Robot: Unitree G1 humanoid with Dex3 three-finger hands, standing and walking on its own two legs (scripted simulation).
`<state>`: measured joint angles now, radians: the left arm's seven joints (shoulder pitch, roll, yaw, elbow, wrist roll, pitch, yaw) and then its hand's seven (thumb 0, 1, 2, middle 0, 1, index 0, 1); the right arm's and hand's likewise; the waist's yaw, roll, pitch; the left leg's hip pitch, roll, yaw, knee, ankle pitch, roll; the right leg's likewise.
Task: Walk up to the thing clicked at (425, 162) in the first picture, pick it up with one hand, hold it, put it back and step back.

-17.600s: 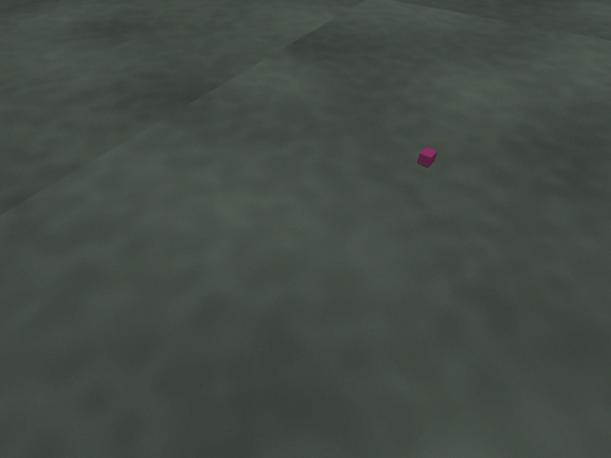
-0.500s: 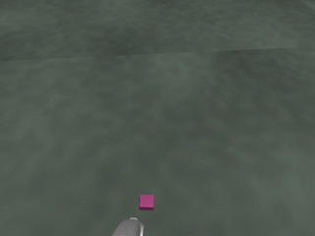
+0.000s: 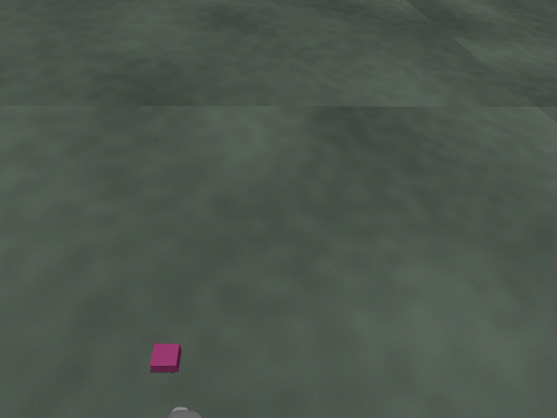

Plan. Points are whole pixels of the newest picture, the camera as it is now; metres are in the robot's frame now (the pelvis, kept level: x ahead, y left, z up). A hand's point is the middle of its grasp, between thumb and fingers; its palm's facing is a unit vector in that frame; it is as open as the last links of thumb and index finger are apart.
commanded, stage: walk up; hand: left
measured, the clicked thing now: (166, 357) +0.45 +0.31 -0.69
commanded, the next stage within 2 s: none
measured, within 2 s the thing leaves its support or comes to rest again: neither
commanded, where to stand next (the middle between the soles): +0.09 +0.04 m, yaw +5 degrees
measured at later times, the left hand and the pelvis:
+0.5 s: hand out of the picture -0.01 +0.29 -0.08, palm faces +0.12 -0.84 -0.52, open 7.4 cm; pelvis +0.05 -0.01 +0.03, yaw +8 degrees
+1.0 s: hand out of the picture +0.12 +0.30 -0.11, palm faces +0.09 -0.92 -0.39, open 7.3 cm; pelvis +0.07 +0.03 +0.03, yaw +8 degrees
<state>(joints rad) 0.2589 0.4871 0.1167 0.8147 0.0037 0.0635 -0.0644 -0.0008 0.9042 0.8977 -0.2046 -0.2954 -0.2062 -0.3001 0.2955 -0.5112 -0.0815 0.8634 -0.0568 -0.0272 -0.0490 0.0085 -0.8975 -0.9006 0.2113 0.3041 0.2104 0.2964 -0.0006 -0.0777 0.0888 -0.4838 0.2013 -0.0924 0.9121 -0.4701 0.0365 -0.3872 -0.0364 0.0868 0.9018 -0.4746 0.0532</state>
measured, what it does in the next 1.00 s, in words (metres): steps on the spot: left foot, then right foot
